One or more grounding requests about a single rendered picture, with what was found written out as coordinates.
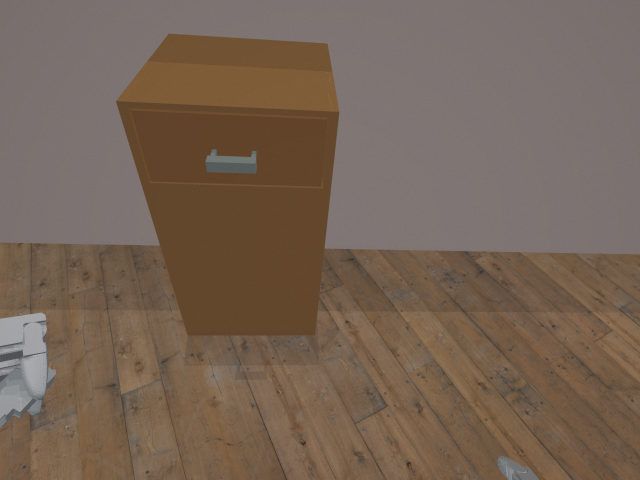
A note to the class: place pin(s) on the drawer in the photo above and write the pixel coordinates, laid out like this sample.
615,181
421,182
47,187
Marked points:
175,145

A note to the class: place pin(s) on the right robot hand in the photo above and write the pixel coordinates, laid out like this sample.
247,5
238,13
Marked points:
514,471

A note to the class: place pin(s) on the cabinet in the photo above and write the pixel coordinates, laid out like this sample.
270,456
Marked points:
242,259

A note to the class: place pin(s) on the left robot hand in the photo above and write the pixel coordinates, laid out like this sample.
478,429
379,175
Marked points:
24,372

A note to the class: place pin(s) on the handle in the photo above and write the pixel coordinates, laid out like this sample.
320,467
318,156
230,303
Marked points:
231,164

